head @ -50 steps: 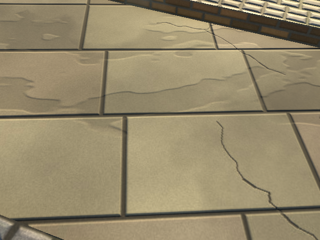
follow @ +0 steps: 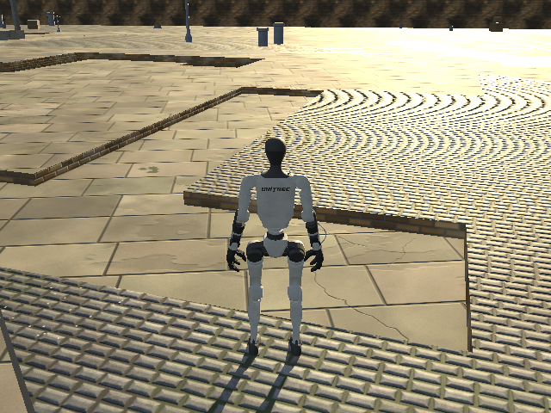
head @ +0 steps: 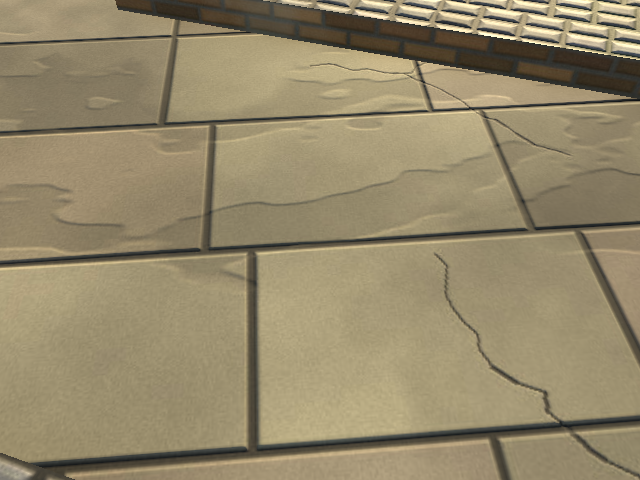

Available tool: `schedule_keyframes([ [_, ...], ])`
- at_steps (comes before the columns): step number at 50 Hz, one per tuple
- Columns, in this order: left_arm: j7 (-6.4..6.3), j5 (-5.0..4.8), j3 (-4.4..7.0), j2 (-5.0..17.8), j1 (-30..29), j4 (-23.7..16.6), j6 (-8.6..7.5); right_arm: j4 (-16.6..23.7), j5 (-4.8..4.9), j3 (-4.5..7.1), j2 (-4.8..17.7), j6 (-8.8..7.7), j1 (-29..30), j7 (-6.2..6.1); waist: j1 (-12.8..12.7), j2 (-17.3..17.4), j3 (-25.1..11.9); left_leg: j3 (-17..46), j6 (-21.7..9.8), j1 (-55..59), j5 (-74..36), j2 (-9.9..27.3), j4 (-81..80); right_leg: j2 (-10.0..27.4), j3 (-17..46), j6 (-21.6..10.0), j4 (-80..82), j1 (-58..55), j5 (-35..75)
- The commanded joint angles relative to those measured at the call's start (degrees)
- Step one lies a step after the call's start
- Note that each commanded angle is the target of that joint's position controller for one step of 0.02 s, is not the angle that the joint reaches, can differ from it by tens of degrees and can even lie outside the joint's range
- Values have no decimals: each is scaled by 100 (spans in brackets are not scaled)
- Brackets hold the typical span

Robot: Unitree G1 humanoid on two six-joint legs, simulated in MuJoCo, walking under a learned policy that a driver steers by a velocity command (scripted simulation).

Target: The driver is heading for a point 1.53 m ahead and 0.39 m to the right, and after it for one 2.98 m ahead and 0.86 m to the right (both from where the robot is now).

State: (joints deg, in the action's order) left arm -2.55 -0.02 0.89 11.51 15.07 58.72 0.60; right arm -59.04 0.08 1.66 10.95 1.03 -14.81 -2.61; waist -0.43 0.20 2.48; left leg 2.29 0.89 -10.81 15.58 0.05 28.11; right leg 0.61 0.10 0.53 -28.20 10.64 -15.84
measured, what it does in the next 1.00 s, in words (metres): walks ahead: right foot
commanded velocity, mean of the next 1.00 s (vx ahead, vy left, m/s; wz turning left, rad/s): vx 0.21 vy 0.00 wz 0.00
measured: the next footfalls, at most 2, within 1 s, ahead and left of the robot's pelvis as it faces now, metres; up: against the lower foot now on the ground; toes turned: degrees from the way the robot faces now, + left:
right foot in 0.98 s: +0.28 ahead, -0.10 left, +0.00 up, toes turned -3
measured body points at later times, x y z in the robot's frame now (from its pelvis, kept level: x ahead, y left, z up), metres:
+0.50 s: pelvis +0.01 +0.00 +0.00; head +0.01 +0.00 +0.45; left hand -0.02 +0.24 -0.16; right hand -0.01 -0.23 -0.16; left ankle -0.01 +0.13 -0.73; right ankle -0.01 -0.12 -0.74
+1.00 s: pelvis +0.19 +0.01 -0.02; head +0.21 +0.00 +0.43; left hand +0.37 +0.25 -0.13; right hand +0.08 -0.23 -0.16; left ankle +0.01 +0.12 -0.73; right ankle +0.25 -0.10 -0.73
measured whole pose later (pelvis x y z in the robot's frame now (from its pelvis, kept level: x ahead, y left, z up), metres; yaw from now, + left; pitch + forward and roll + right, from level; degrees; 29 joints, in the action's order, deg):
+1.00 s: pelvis +0.19 +0.01 -0.02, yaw +0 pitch +2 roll +0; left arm 2.6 -1.4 3.3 13.8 3.6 51.3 -6.2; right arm -62.0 -0.1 0.9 12.0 -4.6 -30.0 -0.1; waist 3.4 0.2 0.0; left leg -0.6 -1.5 2.9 29.2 0.0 26.3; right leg 0.1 -3.0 -4.7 -42.8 27.9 -6.2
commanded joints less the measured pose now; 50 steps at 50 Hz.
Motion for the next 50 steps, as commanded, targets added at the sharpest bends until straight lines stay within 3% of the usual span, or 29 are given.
schedule_keyframes([
  [1, -18, 1, 87, 532, 288, -66, -34, 38, 1, 70, 508, -36, -260, -13, 5, -12, 68, 45, -92, -85, -867, 59, -460, 88, 104, -88, 515, 128, 797],
  [18, -27, -4, 26, 350, 623, 233, -20, -318, 6, -43, 375, -41, -471, -10, 15, -15, 180, -14, -85, -197, -683, 29, -534, 43, 88, -88, 556, 168, 689],
  [19, -32, -1, 12, 290, 743, 301, -12, -385, 3, -61, 313, -35, -583, -14, 15, -19, 41, -87, -95, -145, -167, -34, -538, -15, 31, -101, 574, 107, 142],
  [21, -70, -72, 80, 459, 787, 299, 10, -371, 62, -18, 420, -25, -603, -44, 6, -84, 254, -231, -244, -501, 1662, -208, -291, -106, 31, -286, 490, 398, -1799],
  [22, -84, -83, 88, 489, 766, 252, -8, -300, 66, -5, 456, -57, -530, -52, 1, -133, 535, -173, -337, -825, 2266, -169, -234, -7, 198, -409, 560, 668, -2509],
  [24, -62, -107, 110, 520, 869, 204, -116, -196, 77, -26, 336, -198, -456, -19, -52, -270, 783, -86, -430, -1202, 2203, -63, -3, 308, 683, -631, 704, 775, -2795],
  [27, 8, -133, 239, 852, 1319, 283, -249, -8, 98, -77, 99, -457, -277, 108, -175, -920, 597, -442, -419, -1589, 1137, -168, 1079, 1213, 2081, -1151, 1354, 303, -3082],
  [28, 26, -141, 263, 919, 1234, 228, -268, 33, 120, -85, 85, -529, -268, 153, -117, -1019, 625, -427, -497, -1452, 962, -98, 1331, 1483, 2487, -1308, 1570, 525, -3141],
  [30, 62, -165, 250, 907, 655, 7, -297, -61, 146, -87, 35, -627, -708, 207, 278, -944, 719, -401, -698, -540, 995, -44, 730, 1344, 2211, -1175, 1416, 1318, -2873],
  [31, 86, -206, 229, 835, 193, -160, -301, -266, 132, -58, 93, -650, -1288, 202, 577, -731, 752, -251, -751, 342, 879, -8, -6, 950, 1628, -917, 959, 1905, -2417],
  [32, 102, -231, 170, 572, -221, -349, -355, -515, 108, 68, 512, -671, -2065, 181, 835, 160, 696, 856, -933, 1053, 1289, 551, -656, 295, 645, -526, -409, 2641, -1552],
  [33, 121, -203, 95, 251, -298, -587, -497, -597, 143, 270, 1300, -708, -2664, 246, 958, 1788, 465, 3027, -1509, 1711, 1492, 1764, -1623, -290, -254, -228, -2367, 3403, -978],
  [34, 142, -177, 132, 446, -388, -649, -647, -481, 27, 180, 1068, -762, -2433, 261, 799, 1272, 471, 3766, -1721, 1747, 988, 2143, -1777, -140, 309, -317, -3390, 3874, -1234],
  [35, 195, -212, 149, 493, -197, -594, -732, -330, -9, 119, 837, -806, -2051, 265, 519, 761, 542, 3226, -1627, 1744, 383, 2010, -1644, 82, 486, -433, -3842, 4031, -863],
  [37, 239, -174, 206, 596, -161, -536, -791, -145, 40, 62, 706, -793, -1612, 307, 317, 408, 459, 2125, -1368, 1815, -944, 1690, -1629, 372, 373, -514, -3719, 4085, -165],
  [38, 254, -141, 260, 684, -302, -575, -783, -128, 42, 3, 534, -740, -1545, 292, 283, 424, 436, 1537, -1181, 1695, -1543, 1467, -1663, 504, 296, -501, -3270, 3850, 126],
  [40, 289, -141, 243, 500, -783, -799, -717, -138, 24, -72, 380, -631, -1580, 208, 329, 456, 483, 897, -1010, 1280, -1910, 1089, -1840, 396, 7, -419, -2119, 3265, 528],
  [42, 342, -110, 139, 198, -1144, -996, -647, -96, -68, -25, 712, -585, -1506, 138, 320, 616, 377, 394, -1059, 587, -2092, 806, -1885, 73, -354, -296, -1393, 2227, 923],
  [43, 361, -130, 125, 218, -1176, -1044, -612, -99, -58, 27, 894, -591, -1527, 135, 280, 677, 319, 295, -1129, 275, -2027, 783, -1909, -51, -497, -260, -1248, 1760, 969],
  [44, 440, -104, 213, 370, -531, -711, -599, -167, -120, 71, 932, -656, -1707, 152, 134, 637, -119, 301, -1255, 320, -2417, 1091, -1587, 54, -327, -277, -2166, 1315, 1765],
  [46, 488, -98, 254, 535, -533, -750, -590, -93, 5, 53, 792, -693, -1421, 182, -51, 494, 91, 212, -1210, 257, -2932, 1180, -1196, 126, -217, -445, -2163, 1483, 1494],
  [47, 501, -116, 300, 656, -382, -739, -607, 7, 10, 27, 739, -684, -1201, 214, -223, 499, 62, 107, -1147, 112, -3640, 1133, -816, 15, -316, -581, -1981, 1076, 1267],
  [48, 500, -165, 367, 761, -532, -762, -642, 49, -12, 20, 743, -664, -1207, 242, -171, 506, 27, 20, -1064, 381, -3642, 926, -454, -45, -337, -676, -1511, 1070, 1546],
  [49, 522, -160, 451, 883, -157, -654, -686, 74, -36, 29, 775, -626, -1140, 260, -379, 627, -156, 22, -1027, 304, -3877, 898, 249, -226, -490, -738, -1236, 383, 1483],
  [50, 547, -151, 558, 994, 857, -331, -753, 166, 29, 47, 896, -617, -774, 274, -967, 536, -407, -20, -956, -328, -4048, 788, 1500, -315, -562, -808, -951, -812, 1618],
])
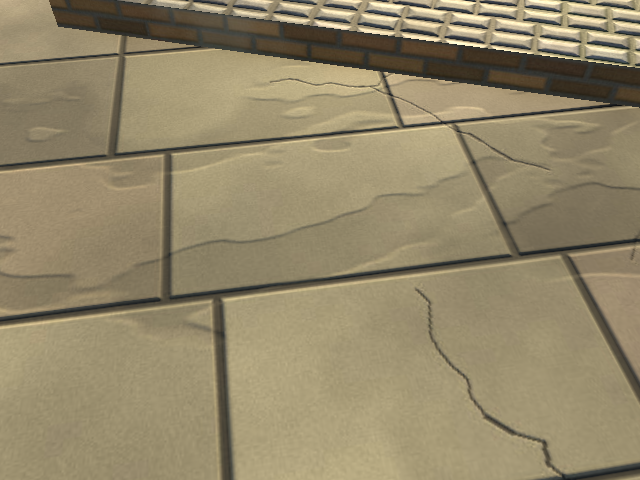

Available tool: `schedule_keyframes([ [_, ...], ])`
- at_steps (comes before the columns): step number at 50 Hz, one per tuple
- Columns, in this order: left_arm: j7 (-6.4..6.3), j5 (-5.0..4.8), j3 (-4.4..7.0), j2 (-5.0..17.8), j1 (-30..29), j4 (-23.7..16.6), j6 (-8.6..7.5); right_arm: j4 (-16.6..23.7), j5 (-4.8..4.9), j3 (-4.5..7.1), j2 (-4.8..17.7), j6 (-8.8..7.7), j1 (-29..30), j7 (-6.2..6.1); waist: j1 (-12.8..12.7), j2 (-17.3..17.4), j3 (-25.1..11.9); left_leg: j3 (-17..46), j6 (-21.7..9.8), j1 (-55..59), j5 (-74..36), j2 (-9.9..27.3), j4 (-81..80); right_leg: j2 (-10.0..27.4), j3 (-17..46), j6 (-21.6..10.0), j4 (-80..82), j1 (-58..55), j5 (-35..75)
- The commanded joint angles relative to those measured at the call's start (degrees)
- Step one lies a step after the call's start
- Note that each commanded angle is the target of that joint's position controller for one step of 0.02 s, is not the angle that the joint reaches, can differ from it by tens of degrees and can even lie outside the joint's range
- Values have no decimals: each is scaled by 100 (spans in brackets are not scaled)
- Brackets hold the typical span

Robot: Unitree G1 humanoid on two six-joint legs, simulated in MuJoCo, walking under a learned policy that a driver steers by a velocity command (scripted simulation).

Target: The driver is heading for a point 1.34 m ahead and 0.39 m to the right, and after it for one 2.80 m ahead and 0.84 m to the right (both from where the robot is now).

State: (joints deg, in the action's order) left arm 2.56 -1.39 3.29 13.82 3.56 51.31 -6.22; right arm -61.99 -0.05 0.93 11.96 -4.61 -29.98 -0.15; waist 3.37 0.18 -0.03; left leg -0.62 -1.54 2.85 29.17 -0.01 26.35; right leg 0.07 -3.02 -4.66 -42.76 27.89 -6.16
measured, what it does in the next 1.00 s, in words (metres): goes down: left foot 0.16 m lower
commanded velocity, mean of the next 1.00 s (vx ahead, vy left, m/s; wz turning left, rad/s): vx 0.49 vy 0.00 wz -0.21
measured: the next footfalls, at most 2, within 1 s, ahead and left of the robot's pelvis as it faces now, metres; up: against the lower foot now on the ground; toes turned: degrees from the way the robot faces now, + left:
left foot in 0.48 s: +0.47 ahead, +0.15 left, -0.16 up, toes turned +1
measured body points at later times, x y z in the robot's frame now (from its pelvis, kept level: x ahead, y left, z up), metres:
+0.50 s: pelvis +0.32 +0.06 -0.11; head +0.33 +0.08 +0.34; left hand +0.23 +0.32 -0.26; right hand +0.56 -0.17 -0.17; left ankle +0.45 +0.14 -0.86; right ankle +0.07 -0.10 -0.69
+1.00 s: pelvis +0.58 +0.03 -0.16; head +0.61 +0.01 +0.29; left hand +0.85 +0.19 -0.24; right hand +0.49 -0.23 -0.30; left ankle +0.43 +0.15 -0.88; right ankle +0.70 -0.11 -0.86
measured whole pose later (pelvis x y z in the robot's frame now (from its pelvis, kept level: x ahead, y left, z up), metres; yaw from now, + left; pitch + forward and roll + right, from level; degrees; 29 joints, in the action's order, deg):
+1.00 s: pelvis +0.58 +0.03 -0.16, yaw -15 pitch +3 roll +1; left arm 2.9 -1.3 3.6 12.0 1.7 42.1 -2.1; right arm -56.7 0.2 3.7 14.0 -3.2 -20.5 -1.9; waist 3.5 -0.5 0.4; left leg -15.9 0.8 4.2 25.9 0.9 19.8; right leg 2.0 -2.8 -5.4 -39.1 36.1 -5.9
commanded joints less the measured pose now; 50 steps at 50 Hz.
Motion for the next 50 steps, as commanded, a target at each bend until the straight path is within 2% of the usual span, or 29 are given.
schedule_keyframes([
  [1, 49, -65, 484, 1262, 3055, 654, -89, 569, 36, 28, 480, -78, 532, 118, -1686, -554, -731, -41, -294, -3171, -4345, 230, 3947, 583, 916, -781, 1233, -4281, -266],
  [2, 101, -163, 425, 1194, 3131, 675, -55, 630, 141, -66, 181, -173, 457, 129, -1612, -1525, -1165, 280, -244, -4207, -272, -277, 6013, 1691, 2993, -1251, 1981, -4760, -1771],
  [3, 154, -214, 255, 837, 2638, 644, -84, 1017, 455, -47, 280, -340, 1025, 166, -1258, -1440, -478, 950, -536, -5263, 67, -227, 6036, 2065, 4171, -1382, 2714, -4254, -1811],
  [4, 172, -110, 120, 471, 1985, 514, -91, 1322, 563, 31, 605, -366, 1697, 137, -952, -787, 318, 748, -655, -5649, -240, 94, 5858, 2019, 3961, -1276, 2817, -3500, -1527],
  [5, 205, -41, 67, 413, 1708, 423, -145, 1391, 462, 12, 551, -317, 1811, 132, -752, -435, 577, 782, -616, -5656, -350, 238, 5615, 2088, 3751, -1329, 2646, -2949, -862],
  [6, 170, -30, 43, 414, 1472, 332, -186, 1371, 248, 51, 590, -214, 1797, 105, -585, -3, 624, 756, -518, -5440, -551, 456, 5153, 1927, 3229, -1181, 2647, -2492, -655],
  [7, 107, -24, -5, 360, 1177, 292, -149, 1442, 164, 76, 577, -115, 1679, 145, -320, -72, 700, 718, -462, -5006, -797, 631, 4383, 1678, 2722, -990, 2880, -1875, -1184],
  [9, -97, 36, 61, 674, 727, 224, -80, 1613, 47, 80, 556, -90, 1976, 183, -115, -139, 850, 202, -267, -3714, -1920, 569, 2925, 1225, 1840, -804, 3369, -544, -1101],
  [10, -159, 142, 110, 752, 945, 378, -63, 1288, -98, 119, 487, -119, 1375, 268, 0, -45, 456, -67, -196, -2986, -3150, 459, 3338, 1108, 1489, -814, 3002, -384, -734],
  [11, -286, 77, 40, 504, 1421, 420, -132, 1480, -4, 149, 491, -195, 1995, 313, -307, -38, 749, 129, -198, -4013, -3789, 514, 2681, 916, 1283, -596, 2952, -1015, -1222],
  [12, -375, 18, 49, 550, 1767, 524, -193, 1721, 63, 142, 518, -278, 2656, 344, -587, -187, 903, 103, -233, -4454, -4152, 495, 1950, 943, 1324, -511, 2911, -1425, -1442],
  [13, -465, -14, 61, 584, 1702, 481, -190, 1850, 7, 111, 514, -345, 2972, 383, -587, -168, 923, 41, -287, -3664, -5284, 444, 697, 551, 893, -276, 2740, -938, -1651],
  [15, -518, 36, 97, 666, 1944, 515, -148, 1875, -74, 127, 472, -409, 3066, 558, -725, -276, 352, -51, -409, -2150, -6909, 134, 319, 507, 595, -128, 2323, -642, -1556],
  [17, -481, -20, 86, 561, 1912, 498, -78, 1971, 55, 154, 651, -309, 3222, 616, -700, -448, 521, 86, -454, -2174, -6659, 220, 273, 591, 609, -118, 1883, -774, -1803],
  [20, -465, -45, 32, 373, 2500, 566, 68, 2038, 62, 86, 663, -284, 3574, 671, -917, -25, 806, 291, -392, -3047, -5993, 478, -441, 804, 808, -103, 765, -1997, -1980],
  [22, -473, -51, 37, 431, 2417, 582, 151, 1737, 59, 105, 703, -301, 2755, 644, -551, 66, 611, 371, -393, -2765, -5920, 700, -1040, 738, 769, -103, -372, -2484, -1605],
  [23, -461, -51, 69, 515, 2272, 566, 225, 1400, 43, 188, 811, -290, 1753, 573, -67, 167, 315, 360, -480, -1810, -5922, 745, -1348, 595, 682, -53, -1436, -2247, -1121],
  [24, -415, -35, 106, 579, 2197, 600, 233, 1131, -3, 269, 1029, -238, 789, 492, 505, 554, -39, 473, -775, -468, -6128, 960, -1111, 64, 441, 128, -3336, -1360, -1945],
  [25, -343, 57, 65, 251, 2381, 462, 201, 964, -119, 235, 1122, -219, 229, 479, 514, 1239, -878, 575, -778, 1211, -7399, 1352, 436, -364, 590, 177, -5171, 71, -4027],
  [26, -204, -173, -11, 73, 3468, 563, 148, 1056, -44, 328, 1382, -191, 360, 419, 19, 2473, -1372, 847, -917, 2569, -7321, 1706, 1603, -64, 1439, 30, -5023, 1539, -3321],
  [27, -206, -245, 20, 336, 2948, 369, -23, 1155, -6, 448, 1372, -110, 294, 318, 337, 2426, -1567, 1597, -1215, 2531, -6255, 2043, 1142, 8, 1632, 65, -4830, 2317, -2738],
  [28, -243, -341, 61, 482, 2488, 140, -130, 998, -38, 584, 1727, -53, 279, 263, 168, 1800, -1718, 2880, -1653, 2055, -2903, 2621, 216, 138, 1482, 154, -5175, 2779, -2078],
  [29, -413, -319, 104, 664, 2119, 63, -61, 1255, -139, 455, 1345, -69, 1088, 215, -146, 125, -1329, 3282, -1566, 433, -1655, 2630, -845, 389, 1223, 199, -4500, 2226, -1061],
  [31, -490, -36, 49, 293, 2294, 123, 249, 1275, -183, 328, 949, -201, 1837, 219, -673, -157, -643, 2899, -1580, -1370, -3073, 2564, -901, 791, 1330, 579, -4086, 1463, -834],
  [32, -484, 33, 80, 256, 2252, 102, 360, 1200, -168, 287, 792, -251, 1894, 223, -756, -21, -474, 2390, -1431, -1858, -3008, 2342, -1030, 911, 1463, 615, -3706, 1194, -859],
  [34, -474, 52, 130, 306, 1774, -170, 406, 1078, -108, 312, 831, -320, 1857, 148, -695, 350, -88, 1514, -1196, -2133, -3091, 1902, -1299, 931, 1495, 591, -2964, 1208, -510],
  [39, -301, 61, 122, 137, 752, -551, 295, 787, -56, 366, 771, -198, 1191, -153, -338, 146, 31, 108, -734, -941, -4388, 1481, -1364, 625, 1238, 281, -1193, 1734, 723],
  [46, -18, 14, 13, -98, -594, -1211, 336, 629, 9, 426, 990, 58, 662, -189, 94, 111, 498, -728, -581, 135, -4347, 1618, -1250, 394, 224, 72, 174, 1837, 575],
  [50, 101, -1, 171, 264, -230, -1411, 358, 804, 61, 515, 1350, 163, 959, -219, -399, 598, 42, -1173, -400, 176, -7165, 1644, 25, -211, -447, -278, 387, 339, -613],
])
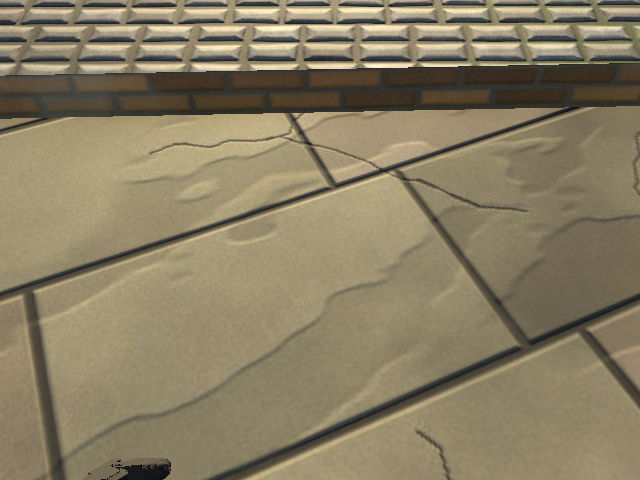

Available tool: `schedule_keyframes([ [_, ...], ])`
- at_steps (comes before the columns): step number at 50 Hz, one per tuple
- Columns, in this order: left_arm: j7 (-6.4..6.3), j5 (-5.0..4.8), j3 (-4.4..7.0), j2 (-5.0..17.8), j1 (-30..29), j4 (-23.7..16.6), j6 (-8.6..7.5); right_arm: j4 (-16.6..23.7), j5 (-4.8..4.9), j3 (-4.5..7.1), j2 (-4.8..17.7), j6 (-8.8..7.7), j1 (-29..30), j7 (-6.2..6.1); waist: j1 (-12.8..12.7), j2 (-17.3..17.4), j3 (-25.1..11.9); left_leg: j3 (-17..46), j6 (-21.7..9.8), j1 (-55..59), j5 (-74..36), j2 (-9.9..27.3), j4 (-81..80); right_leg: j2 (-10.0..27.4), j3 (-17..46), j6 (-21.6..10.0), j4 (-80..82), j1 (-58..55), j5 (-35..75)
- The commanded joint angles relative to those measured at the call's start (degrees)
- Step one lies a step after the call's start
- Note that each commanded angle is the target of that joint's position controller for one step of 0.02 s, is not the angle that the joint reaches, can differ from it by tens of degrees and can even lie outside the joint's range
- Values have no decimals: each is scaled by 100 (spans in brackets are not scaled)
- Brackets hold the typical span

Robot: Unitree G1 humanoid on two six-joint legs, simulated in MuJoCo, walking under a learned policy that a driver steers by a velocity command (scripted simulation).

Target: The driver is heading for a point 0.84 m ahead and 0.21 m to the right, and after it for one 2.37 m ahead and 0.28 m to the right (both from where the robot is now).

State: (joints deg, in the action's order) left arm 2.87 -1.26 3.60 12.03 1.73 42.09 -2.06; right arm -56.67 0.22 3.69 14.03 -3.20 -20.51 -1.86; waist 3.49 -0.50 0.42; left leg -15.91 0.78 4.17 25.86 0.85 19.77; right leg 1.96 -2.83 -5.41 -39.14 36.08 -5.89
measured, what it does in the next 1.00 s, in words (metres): walks ahead, turning right: right foot, then left foot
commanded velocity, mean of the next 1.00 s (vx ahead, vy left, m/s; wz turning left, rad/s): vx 0.47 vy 0.00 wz -0.49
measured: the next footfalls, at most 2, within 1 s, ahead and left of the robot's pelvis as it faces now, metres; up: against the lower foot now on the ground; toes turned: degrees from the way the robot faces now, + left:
right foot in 0.04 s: +0.18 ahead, -0.10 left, +0.00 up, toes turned -4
left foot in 0.54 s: +0.49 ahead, +0.03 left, +0.00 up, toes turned -23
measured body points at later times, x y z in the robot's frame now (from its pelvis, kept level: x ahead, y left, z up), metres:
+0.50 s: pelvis +0.28 -0.03 +0.01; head +0.30 -0.06 +0.46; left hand +0.38 +0.24 -0.10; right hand +0.45 -0.32 -0.07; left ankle +0.46 +0.06 -0.71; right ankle +0.14 -0.09 -0.72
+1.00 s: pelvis +0.51 -0.13 +0.01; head +0.54 -0.16 +0.46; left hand +0.83 -0.06 -0.06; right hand +0.36 -0.37 -0.12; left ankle +0.46 +0.05 -0.72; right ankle +0.57 -0.30 -0.72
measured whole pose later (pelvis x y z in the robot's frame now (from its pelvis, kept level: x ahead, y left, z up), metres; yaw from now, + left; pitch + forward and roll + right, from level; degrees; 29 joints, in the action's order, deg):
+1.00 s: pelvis +0.51 -0.13 +0.01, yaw -29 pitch +2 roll +3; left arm 1.8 0.2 2.3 14.5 2.9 35.7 -3.8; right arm -51.4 1.5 3.6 16.1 -3.9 -21.3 0.4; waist 5.7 -2.3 1.6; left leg -5.8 1.9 -0.6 21.9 0.9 21.1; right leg 2.2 1.1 -3.4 -28.6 28.9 2.8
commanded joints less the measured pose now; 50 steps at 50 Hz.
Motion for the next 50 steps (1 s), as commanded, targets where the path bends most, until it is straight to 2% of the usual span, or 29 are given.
schedule_keyframes([
  [1, 65, -32, 277, 718, 723, -332, -59, 324, 44, 256, 1221, 34, 177, -63, -871, 686, -382, 267, -566, -234, -7227, 1478, 1715, -602, -502, -397, 267, -1544, -554],
  [2, -30, -24, 505, 1180, 1818, -40, -44, 425, 41, 233, 1185, -1, 308, -63, -1397, 397, -917, 225, -325, -1369, -6152, 1243, 3251, -503, 43, -692, 657, -3374, -142],
  [3, -138, -73, 632, 1869, 2083, 55, -40, 673, -197, 15, 402, -143, -98, 45, -917, -1154, -1349, 431, -7, -3867, -494, 270, 5461, 999, 2861, -1507, 840, -5379, -112],
  [4, -148, 36, 551, 1833, 2418, -99, -108, 918, 20, -21, 550, -467, 157, 182, -1008, -1071, -2351, 1937, -16, -4988, 873, -353, 6426, 1836, 5376, -2212, 1992, -6285, -941],
  [5, -165, 143, 452, 1425, 2317, -38, -148, 1061, 249, 103, 888, -620, 858, 239, -1182, -612, -1634, 2236, -170, -5630, 351, -38, 6309, 1625, 4613, -1835, 2194, -5975, -764],
  [6, -174, 79, 380, 1165, 1825, -103, -195, 1136, 220, 77, 840, -655, 1047, 220, -910, -280, -959, 2172, -259, -5540, -160, 216, 5730, 1389, 3738, -1574, 2189, -5045, -284],
  [7, -161, 46, 323, 999, 1277, -239, -218, 1033, 81, 103, 817, -609, 1009, 164, -574, 190, -597, 2132, -207, -4956, -479, 432, 5212, 1136, 3109, -1371, 2243, -3979, 366],
  [8, -159, 64, 274, 870, 954, -342, -236, 995, -3, 171, 893, -506, 849, 136, -317, 158, -497, 2153, -139, -4414, -637, 578, 4825, 948, 2694, -1256, 2322, -3290, 907],
  [11, -200, 40, 270, 934, 1042, -335, -287, 1146, -98, 177, 681, -272, 859, 128, -138, 41, -404, 1994, 69, -3853, -983, 563, 4089, 682, 2176, -1222, 2540, -2427, 1522],
  [14, -319, 4, 326, 1136, 1425, -259, -258, 1426, -126, 130, 546, -243, 1599, 99, -352, -121, -208, 1900, 237, -4002, -1996, 373, 2925, 434, 1874, -1048, 2556, -2233, 1429],
  [17, -373, -23, 319, 1110, 1698, -191, -181, 1628, -78, 56, 394, -275, 2198, 162, -603, -357, -128, 1862, 198, -3649, -2899, 89, 1716, 198, 1783, -749, 2447, -2111, 881],
  [20, -370, -42, 312, 1113, 1947, -96, -163, 1839, -2, 50, 481, -330, 2616, 225, -768, -489, -50, 1928, 136, -3507, -3034, -62, 1143, 307, 2138, -672, 2300, -2349, 468],
  [23, -400, -49, 298, 1082, 2070, -48, -124, 1979, 26, 90, 676, -445, 2725, 297, -750, -544, -84, 2046, 2, -3423, -2524, -157, 722, 502, 2666, -647, 1833, -2948, 365],
  [25, -423, -35, 301, 1099, 1941, -89, -87, 1905, 37, 147, 799, -525, 2315, 297, -513, -768, -194, 1952, -167, -2823, -2160, -213, 485, 494, 2880, -567, 1456, -3060, 723],
  [26, -414, -25, 260, 998, 1776, -169, -85, 1776, -3, 227, 943, -561, 1742, 269, -206, -769, -506, 1932, -343, -1902, -2305, -132, 326, 257, 2746, -417, 950, -2865, 1097],
  [27, -383, 40, 154, 737, 1582, -308, -118, 1676, -104, 320, 1224, -578, 836, 224, 248, -461, -1214, 2576, -736, -374, -2316, 645, 566, -28, 2361, -201, -393, -2150, 868],
  [28, -396, -89, 59, 440, 2287, -422, -163, 1532, -204, 455, 1666, -498, -21, 189, 167, 1069, -2136, 4834, -1671, 1806, -1420, 1986, 384, -829, 1504, 269, -2319, -144, -1121],
  [29, -405, -121, 71, 808, 2506, -394, -177, 1494, -43, 371, 1286, -451, 4, 230, 82, 1669, -2081, 6099, -1820, 1881, -398, 2450, -50, -549, 1480, 334, -3239, 762, -2811],
  [30, -392, -126, 184, 1226, 2107, -364, -136, 1600, 22, 248, 824, -395, 313, 209, 153, 1017, -1218, 5365, -1563, 1143, 9, 2239, -166, -243, 1468, 384, -3643, 1101, -2361],
  [31, -394, -61, 201, 1249, 1713, -429, -91, 1654, -5, 192, 689, -331, 608, 195, 103, 543, -644, 4551, -1342, 341, -366, 1976, -294, -33, 1214, 414, -3658, 1007, -1918],
  [32, -381, 12, 212, 1163, 1463, -523, -83, 1624, -41, 155, 603, -296, 847, 200, -29, 393, -227, 4017, -1243, -371, -850, 1733, -499, 119, 1138, 417, -3377, 880, -1610],
  [34, -338, -18, 193, 906, 1488, -548, -33, 1553, -95, 105, 502, -324, 979, 225, -248, 560, 7, 3235, -1134, -1126, -1503, 1382, -821, 349, 1048, 384, -3022, 437, -1323],
  [36, -327, -15, 122, 662, 1458, -610, -6, 1412, -59, 143, 605, -389, 858, 273, -292, 571, 28, 2811, -1284, -1312, -2042, 1320, -1035, 376, 971, 423, -2673, 382, -1142],
  [38, -330, 27, 81, 606, 1272, -676, -23, 1286, -48, 190, 780, -418, 755, 288, -305, 466, 19, 2496, -1381, -1234, -2578, 1339, -1142, 389, 964, 479, -2110, 476, -758],
  [41, -244, 67, 3, 545, 770, -767, -116, 1183, 36, 205, 918, -363, 708, 274, -200, 420, 63, 1924, -1254, -1160, -2970, 1141, -1172, 414, 663, 496, -883, 256, 179],
  [44, -141, 87, -55, 456, 185, -901, -210, 1034, 79, 194, 1056, -256, 419, 242, 22, 454, 124, 1555, -1078, -1168, -4018, 1022, -879, 161, 267, 506, 136, -373, 752],
  [47, -82, 77, 14, 651, 56, -1016, -230, 894, 141, 200, 1201, -156, 244, 227, -55, 663, -58, 1610, -873, -654, -4541, 1187, -345, -30, 281, 329, 702, -730, 527],
  [49, -113, 169, 150, 915, 798, -777, -228, 884, 185, 188, 1214, -114, 387, 192, -535, 632, -470, 1485, -616, -670, -5071, 992, 550, -286, 137, 95, 1316, -1911, 915],
  [50, -171, 224, 254, 1233, 1302, -638, -221, 884, 118, 124, 1045, -132, 263, 177, -735, 389, -811, 1273, -368, -1105, -4600, 692, 1401, -48, 319, -74, 1357, -2906, 2211],
])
